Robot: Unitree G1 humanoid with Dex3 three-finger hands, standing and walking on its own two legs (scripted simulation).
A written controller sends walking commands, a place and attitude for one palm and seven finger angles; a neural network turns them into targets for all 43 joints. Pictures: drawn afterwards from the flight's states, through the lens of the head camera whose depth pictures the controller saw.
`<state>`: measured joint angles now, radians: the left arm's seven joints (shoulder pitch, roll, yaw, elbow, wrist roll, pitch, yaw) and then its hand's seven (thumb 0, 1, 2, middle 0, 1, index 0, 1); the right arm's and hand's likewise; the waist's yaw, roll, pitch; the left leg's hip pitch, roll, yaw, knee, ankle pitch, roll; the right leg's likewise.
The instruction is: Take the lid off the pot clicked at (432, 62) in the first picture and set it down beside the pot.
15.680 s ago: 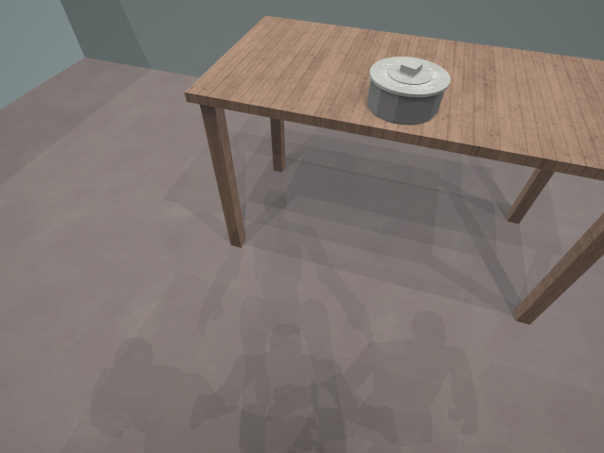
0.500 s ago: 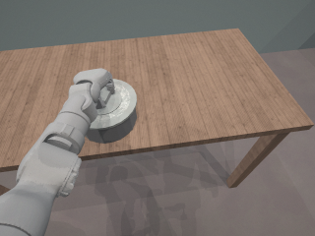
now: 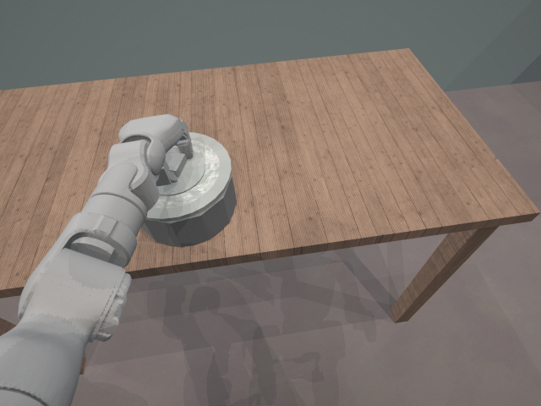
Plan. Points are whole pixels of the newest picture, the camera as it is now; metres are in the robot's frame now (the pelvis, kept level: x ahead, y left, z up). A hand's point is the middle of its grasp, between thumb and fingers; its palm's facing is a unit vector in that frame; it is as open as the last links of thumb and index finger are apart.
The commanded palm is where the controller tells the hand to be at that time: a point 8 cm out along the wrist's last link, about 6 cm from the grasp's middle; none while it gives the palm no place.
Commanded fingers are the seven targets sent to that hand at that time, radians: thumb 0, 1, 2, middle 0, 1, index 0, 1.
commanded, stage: lift the lid straight up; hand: left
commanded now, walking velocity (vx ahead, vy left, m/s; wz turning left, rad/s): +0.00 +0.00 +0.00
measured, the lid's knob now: (170, 163) +0.50 +0.15 +0.07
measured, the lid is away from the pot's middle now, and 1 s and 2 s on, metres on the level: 0.01 0.01 0.02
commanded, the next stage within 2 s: move the lid sideways beside the pot in 1.70 s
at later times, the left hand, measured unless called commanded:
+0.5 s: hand (160, 146) +0.47 +0.14 +0.13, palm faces -0.29 -0.06 -0.95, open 7.7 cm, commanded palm +0.47 +0.14 +0.21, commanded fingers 0.00 0.71 0.89 -0.94 -1.08 -0.82 -1.01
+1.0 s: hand (155, 122) +0.47 +0.14 +0.18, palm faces -0.26 -0.07 -0.96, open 7.7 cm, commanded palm +0.46 +0.14 +0.25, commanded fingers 0.00 0.71 0.89 -0.94 -1.08 -0.82 -1.01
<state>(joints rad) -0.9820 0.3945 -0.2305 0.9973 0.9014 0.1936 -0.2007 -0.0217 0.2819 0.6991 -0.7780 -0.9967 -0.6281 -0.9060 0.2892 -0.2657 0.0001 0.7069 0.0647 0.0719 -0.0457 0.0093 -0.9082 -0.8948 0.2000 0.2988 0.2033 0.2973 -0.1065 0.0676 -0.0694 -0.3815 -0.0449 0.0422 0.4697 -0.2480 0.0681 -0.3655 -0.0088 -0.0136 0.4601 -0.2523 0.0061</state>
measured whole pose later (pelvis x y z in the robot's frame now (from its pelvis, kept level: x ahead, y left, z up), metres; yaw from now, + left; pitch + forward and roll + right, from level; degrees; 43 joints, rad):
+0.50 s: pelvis -0.01 +0.00 +0.00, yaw +1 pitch +8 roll +0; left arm -1.11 0.37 -0.30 1.02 0.89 0.25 -0.25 -0.04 0.29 0.70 -0.79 -1.00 -0.62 -0.90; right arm 0.25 -0.27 0.02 0.72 0.07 0.04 -0.03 0.01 -0.91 -0.89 0.20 0.30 0.20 0.30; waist -0.09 0.07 -0.06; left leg -0.36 -0.06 0.02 0.46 -0.23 0.07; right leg -0.35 -0.02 -0.03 0.47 -0.26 0.01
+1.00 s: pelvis +0.00 -0.01 +0.00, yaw +1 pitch +6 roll +0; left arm -1.13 0.40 -0.27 0.94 0.90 0.29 -0.35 -0.04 0.29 0.70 -0.79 -1.00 -0.62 -0.90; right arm 0.25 -0.28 0.02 0.70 0.06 0.04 -0.03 0.01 -0.91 -0.89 0.20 0.30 0.20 0.30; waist -0.08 0.08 -0.06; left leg -0.31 -0.05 0.02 0.42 -0.22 0.06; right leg -0.30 -0.02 -0.03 0.44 -0.25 0.00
